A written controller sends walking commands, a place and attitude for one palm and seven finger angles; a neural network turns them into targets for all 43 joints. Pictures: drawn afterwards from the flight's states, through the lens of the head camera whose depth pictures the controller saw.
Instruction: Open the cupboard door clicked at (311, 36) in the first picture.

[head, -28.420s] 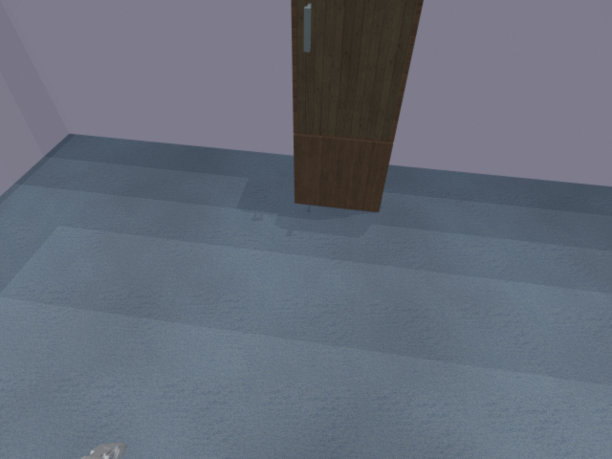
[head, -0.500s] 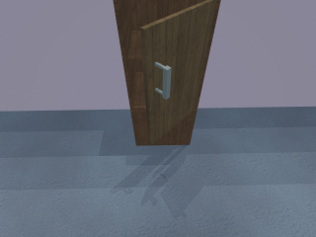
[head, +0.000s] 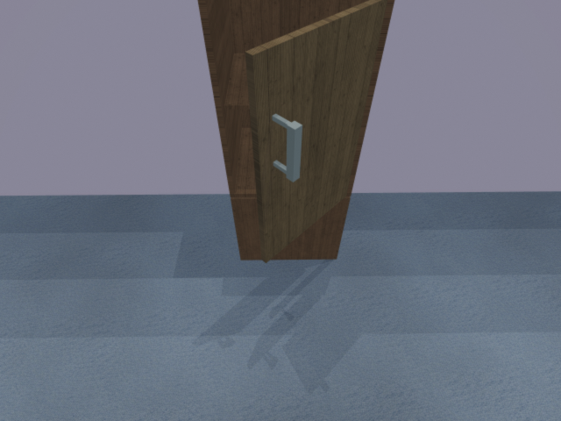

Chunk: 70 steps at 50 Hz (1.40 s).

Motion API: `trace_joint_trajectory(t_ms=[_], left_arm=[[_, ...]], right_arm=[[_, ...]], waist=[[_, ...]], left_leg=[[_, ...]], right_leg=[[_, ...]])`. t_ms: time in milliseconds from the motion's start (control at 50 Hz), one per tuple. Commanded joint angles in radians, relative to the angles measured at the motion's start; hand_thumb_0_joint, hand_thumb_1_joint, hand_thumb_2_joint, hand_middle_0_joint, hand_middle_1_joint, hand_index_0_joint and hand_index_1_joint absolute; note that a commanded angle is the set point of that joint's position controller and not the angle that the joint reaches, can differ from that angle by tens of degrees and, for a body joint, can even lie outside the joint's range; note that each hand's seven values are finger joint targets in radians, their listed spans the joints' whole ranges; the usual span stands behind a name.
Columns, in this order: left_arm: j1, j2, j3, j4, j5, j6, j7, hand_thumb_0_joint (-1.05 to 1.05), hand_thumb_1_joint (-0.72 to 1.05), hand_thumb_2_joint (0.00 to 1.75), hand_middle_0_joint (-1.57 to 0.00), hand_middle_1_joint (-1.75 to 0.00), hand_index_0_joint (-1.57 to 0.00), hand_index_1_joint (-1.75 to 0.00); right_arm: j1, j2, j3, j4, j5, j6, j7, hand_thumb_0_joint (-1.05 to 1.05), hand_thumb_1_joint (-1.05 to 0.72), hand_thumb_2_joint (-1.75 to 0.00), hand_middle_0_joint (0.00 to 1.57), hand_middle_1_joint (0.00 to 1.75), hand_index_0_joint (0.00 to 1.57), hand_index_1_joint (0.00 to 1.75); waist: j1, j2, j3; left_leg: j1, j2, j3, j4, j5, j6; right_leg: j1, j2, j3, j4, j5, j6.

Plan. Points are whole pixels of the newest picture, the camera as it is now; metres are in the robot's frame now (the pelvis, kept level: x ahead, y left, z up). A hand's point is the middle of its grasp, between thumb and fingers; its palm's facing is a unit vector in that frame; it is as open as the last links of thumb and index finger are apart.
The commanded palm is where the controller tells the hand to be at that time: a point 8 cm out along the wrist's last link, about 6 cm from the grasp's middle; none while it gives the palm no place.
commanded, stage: walk to a spot facing it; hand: left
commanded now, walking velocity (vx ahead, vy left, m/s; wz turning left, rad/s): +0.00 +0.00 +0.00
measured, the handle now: (285, 148) +0.59 +0.03 +0.05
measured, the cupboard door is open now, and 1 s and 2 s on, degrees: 44 44 44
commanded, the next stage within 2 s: none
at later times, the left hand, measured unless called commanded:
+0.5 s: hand out of the picture +0.07 +0.19 -0.18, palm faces -0.12 -0.96 -0.24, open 7.4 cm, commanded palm none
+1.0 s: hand out of the picture +0.13 +0.09 -0.18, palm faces -0.41 -0.89 -0.21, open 7.4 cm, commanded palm none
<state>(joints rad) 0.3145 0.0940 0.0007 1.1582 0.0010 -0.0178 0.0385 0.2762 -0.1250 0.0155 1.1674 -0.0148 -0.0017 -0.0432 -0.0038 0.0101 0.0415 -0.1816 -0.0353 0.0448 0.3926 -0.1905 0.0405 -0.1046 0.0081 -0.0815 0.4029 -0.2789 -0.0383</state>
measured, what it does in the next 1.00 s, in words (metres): steps on the spot, turning right: right foot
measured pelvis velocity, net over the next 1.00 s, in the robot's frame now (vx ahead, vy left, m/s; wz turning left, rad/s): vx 0.01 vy -0.06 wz -0.49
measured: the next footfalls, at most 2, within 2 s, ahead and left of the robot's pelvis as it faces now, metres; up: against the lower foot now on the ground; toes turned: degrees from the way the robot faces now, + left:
right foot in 0.68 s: +0.00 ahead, -0.17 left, +0.00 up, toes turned -21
left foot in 1.14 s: +0.11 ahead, +0.03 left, +0.00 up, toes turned -33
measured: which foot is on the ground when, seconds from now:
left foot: down 0.00-0.68, up 0.70-1.00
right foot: down 0.00-0.38, up 0.40-0.66, down 0.68-1.00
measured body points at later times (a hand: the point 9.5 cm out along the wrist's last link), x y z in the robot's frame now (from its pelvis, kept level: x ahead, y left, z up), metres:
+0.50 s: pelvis -0.01 +0.00 -0.01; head +0.04 -0.02 +0.44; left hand +0.08 +0.24 -0.16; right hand -0.01 -0.25 -0.17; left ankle +0.01 +0.09 -0.74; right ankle -0.06 -0.10 -0.69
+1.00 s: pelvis +0.01 -0.06 -0.01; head +0.07 -0.09 +0.44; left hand +0.15 +0.14 -0.16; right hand +0.01 -0.35 -0.14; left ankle +0.06 +0.07 -0.69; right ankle -0.04 -0.15 -0.74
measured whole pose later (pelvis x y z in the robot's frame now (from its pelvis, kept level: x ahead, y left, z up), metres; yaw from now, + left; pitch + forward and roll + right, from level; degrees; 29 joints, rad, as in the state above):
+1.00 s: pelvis +0.01 -0.06 -0.01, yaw -28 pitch +2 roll +0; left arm 0.22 0.18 0.06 0.94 0.02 0.02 0.01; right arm 0.05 -0.23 -0.07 0.89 0.00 0.05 -0.03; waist 0.03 -0.01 0.12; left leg -0.48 0.03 -0.01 0.99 -0.42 -0.07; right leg -0.28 0.07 0.11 0.51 -0.25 -0.03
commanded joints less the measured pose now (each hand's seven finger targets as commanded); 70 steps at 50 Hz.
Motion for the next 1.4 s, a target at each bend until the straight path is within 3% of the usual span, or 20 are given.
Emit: trace_joint_trajectory(t_ms=[0,280,340,380,460,580,620,640,660,680,700,740,840,1000,1060,1080,1120,1140,1240,1380], left_arm=[[0.099,0.098,0.02,-0.007,0.003,-0.004,0.007,0.0,0.9,0.9,-0.2,-0.3,-0.2,-0.3],[-0.005,0.188,0.097,-0.115,0.017,0.044,-0.014,0.0,0.9,0.9,-0.2,-0.3,-0.2,-0.3],[-0.039,0.163,0.099,-0.158,0.015,0.049,-0.026,0.0,0.9,0.9,-0.2,-0.3,-0.2,-0.3],[-0.097,0.166,0.103,-0.192,0.022,0.056,-0.034,0.0,0.9,0.9,-0.2,-0.3,-0.2,-0.3],[-0.109,0.143,0.108,-0.21,0.023,0.063,-0.057,0.0,0.9,0.9,-0.2,-0.3,-0.2,-0.3],[-0.117,0.161,0.097,-0.247,0.021,0.057,-0.061,0.0,0.9,0.9,-0.2,-0.3,-0.2,-0.3],[-0.046,0.195,0.106,-0.234,0.024,0.049,-0.059,0.0,0.9,0.9,-0.2,-0.3,-0.2,-0.3],[-0.004,0.265,0.119,-0.225,0.031,0.037,-0.052,0.0,0.9,0.9,-0.2,-0.3,-0.2,-0.3],[0.024,0.396,0.145,-0.23,0.039,0.023,-0.034,0.0,0.9,0.9,-0.2,-0.3,-0.2,-0.3],[0.056,0.408,0.142,-0.224,0.022,0.026,-0.023,0.0,0.9,0.9,-0.2,-0.3,-0.2,-0.3],[0.018,0.376,0.136,-0.233,0.021,0.028,-0.019,0.0,0.9,0.9,-0.2,-0.3,-0.2,-0.3],[-0.075,0.324,0.125,-0.264,0.022,0.029,-0.013,0.0,0.9,0.9,-0.2,-0.3,-0.2,-0.3],[-0.051,0.312,0.119,-0.279,0.021,0.019,-0.011,0.0,0.9,0.9,-0.2,-0.3,-0.2,-0.3],[-0.041,0.32,0.13,-0.287,0.029,0.03,-0.017,0.0,0.9,0.9,-0.2,-0.3,-0.2,-0.3],[-0.102,0.309,0.13,-0.296,0.025,0.037,-0.017,0.0,0.9,0.9,-0.2,-0.3,-0.2,-0.3],[-0.134,0.294,0.123,-0.31,0.016,0.04,-0.02,0.0,0.9,0.9,-0.2,-0.3,-0.2,-0.3],[-0.104,0.212,0.105,-0.335,0.009,0.044,-0.036,0.0,0.9,0.9,-0.2,-0.3,-0.2,-0.3],[-0.131,0.243,0.109,-0.331,0.019,0.051,-0.042,0.0,0.9,0.9,-0.2,-0.3,-0.2,-0.3],[-0.086,0.216,0.114,-0.288,0.026,0.061,-0.068,0.0,0.9,0.9,-0.2,-0.3,-0.2,-0.3],[-0.175,0.185,0.093,-0.312,0.022,0.064,-0.074,0.0,0.9,0.9,-0.2,-0.3,-0.2,-0.3]], right_arm=[[0.078,-0.072,-0.011,-0.014,-0.004,-0.006,-0.003,0.0,-0.9,-0.9,0.2,0.3,0.2,0.3],[0.008,-0.122,-0.074,-0.126,-0.004,0.025,-0.016,0.0,-0.9,-0.9,0.2,0.3,0.2,0.3],[0.03,-0.195,-0.09,-0.144,-0.013,0.015,-0.025,0.0,-0.9,-0.9,0.2,0.3,0.2,0.3],[0.072,-0.226,-0.094,-0.151,-0.018,0.003,-0.029,0.0,-0.9,-0.9,0.2,0.3,0.2,0.3],[-0.044,-0.225,-0.089,-0.208,-0.019,-0.004,-0.022,0.0,-0.9,-0.9,0.2,0.3,0.2,0.3],[-0.069,-0.269,-0.11,-0.238,-0.023,0.009,0.003,0.0,-0.9,-0.9,0.2,0.3,0.2,0.3],[-0.103,-0.277,-0.116,-0.258,-0.016,0.016,0.01,0.0,-0.9,-0.9,0.2,0.3,0.2,0.3],[-0.113,-0.24,-0.114,-0.277,-0.005,0.02,0.015,0.0,-0.9,-0.9,0.2,0.3,0.2,0.3],[-0.141,-0.16,-0.094,-0.335,-0.001,0.024,0.026,0.0,-0.9,-0.9,0.2,0.3,0.2,0.3],[-0.169,-0.189,-0.095,-0.341,-0.002,0.036,0.022,0.0,-0.9,-0.9,0.2,0.3,0.2,0.3],[-0.196,-0.176,-0.097,-0.339,0.001,0.037,0.026,0.0,-0.9,-0.9,0.2,0.3,0.2,0.3],[-0.191,-0.187,-0.101,-0.33,0.0,0.039,0.023,0.0,-0.9,-0.9,0.2,0.3,0.2,0.3],[-0.202,-0.167,-0.095,-0.33,0.003,0.041,0.02,0.0,-0.9,-0.9,0.2,0.3,0.2,0.3],[-0.219,-0.162,-0.091,-0.37,0.016,0.019,0.007,0.0,-0.9,-0.9,0.2,0.3,0.2,0.3],[-0.119,-0.168,-0.091,-0.346,0.021,0.008,0.0,0.0,-0.9,-0.9,0.2,0.3,0.2,0.3],[-0.042,-0.192,-0.093,-0.324,0.02,-0.001,-0.005,0.0,-0.9,-0.9,0.2,0.3,0.2,0.3],[0.002,-0.356,-0.117,-0.334,-0.002,-0.01,-0.016,0.0,-0.9,-0.9,0.2,0.3,0.2,0.3],[-0.016,-0.34,-0.109,-0.349,-0.012,0.002,-0.018,0.0,-0.9,-0.9,0.2,0.3,0.2,0.3],[-0.074,-0.227,-0.073,-0.367,-0.01,-0.011,-0.018,0.0,-0.9,-0.9,0.2,0.3,0.2,0.3],[0.072,-0.227,-0.08,-0.299,-0.008,-0.014,-0.014,0.0,-0.9,-0.9,0.2,0.3,0.2,0.3]], waist=[[-0.002,-0.012,0.051],[-0.016,-0.036,0.023],[-0.023,0.163,0.0],[-0.037,0.188,-0.021],[0.016,0.037,-0.017],[0.009,0.145,-0.035],[0.055,0.069,-0.06],[0.083,-0.105,-0.075],[0.103,-0.419,-0.079],[0.117,-0.327,-0.088],[0.093,-0.224,-0.03],[0.045,-0.25,-0.048],[0.036,-0.085,-0.107],[0.043,-0.155,-0.091],[-0.014,-0.133,-0.119],[-0.052,-0.081,-0.145],[-0.042,0.34,-0.152],[-0.047,0.201,-0.1],[0.025,0.136,-0.061],[-0.023,0.151,-0.076]], left_leg=[[0.009,0.12,-0.117,-0.057,0.136,0.004],[-0.015,0.15,0.004,0.126,-0.015,-0.027],[0.097,0.332,-0.184,-0.039,0.062,0.067],[0.112,0.492,-0.284,-0.136,0.152,0.176],[0.068,0.424,-0.087,-0.104,0.176,0.132],[0.028,0.394,0.069,0.008,0.193,0.07],[-0.034,0.355,0.133,0.147,0.125,0.011],[-0.135,0.273,0.177,0.333,-0.03,-0.046],[-0.393,0.116,0.184,0.616,-0.446,-0.103],[-0.404,0.114,0.021,0.748,-0.464,-0.093],[-0.442,0.134,-0.02,0.793,-0.385,-0.087],[-0.464,0.136,-0.053,0.832,-0.266,-0.101],[-0.39,0.096,-0.055,0.738,-0.206,-0.116],[-0.281,0.051,-0.063,0.453,-0.262,-0.097],[-0.083,0.042,-0.07,0.203,-0.142,-0.088],[0.074,0.075,-0.075,0.051,-0.032,-0.081],[0.225,0.52,-0.498,-0.115,0.208,0.088],[0.104,0.537,-0.461,-0.1,0.238,0.148],[0.094,0.317,-0.091,-0.039,0.479,0.05],[0.215,0.337,-0.001,-0.01,0.584,0.063]], right_leg=[[-0.058,-0.125,0.11,-0.096,0.137,-0.007],[-0.188,-0.15,0.273,0.009,0.247,-0.068],[-0.326,-0.012,0.147,0.245,0.123,-0.002],[-0.414,-0.014,0.109,0.612,-0.285,0.029],[-0.412,-0.061,0.106,0.661,-0.19,0.056],[-0.247,-0.044,0.009,0.333,-0.147,0.054],[-0.111,-0.03,-0.012,0.153,0.049,0.045],[-0.015,-0.118,0.126,0.004,0.218,0.013],[0.066,-0.369,0.534,-0.075,0.512,-0.105],[0.041,-0.399,0.546,-0.063,0.539,-0.172],[0.011,-0.349,0.481,-0.052,0.465,-0.179],[0.023,-0.26,0.43,-0.017,0.464,-0.143],[0.035,-0.224,0.406,0.004,0.559,-0.141],[-0.006,-0.215,0.512,0.021,0.591,-0.17],[-0.111,-0.165,0.512,0.084,0.534,-0.114],[-0.203,-0.113,0.449,0.136,0.41,-0.064],[-0.497,0.081,0.161,0.51,-0.375,0.07],[-0.478,0.028,0.195,0.669,-0.357,0.073],[-0.497,-0.017,0.123,0.857,-0.111,0.109],[-0.505,-0.043,0.058,0.68,-0.089,0.108]])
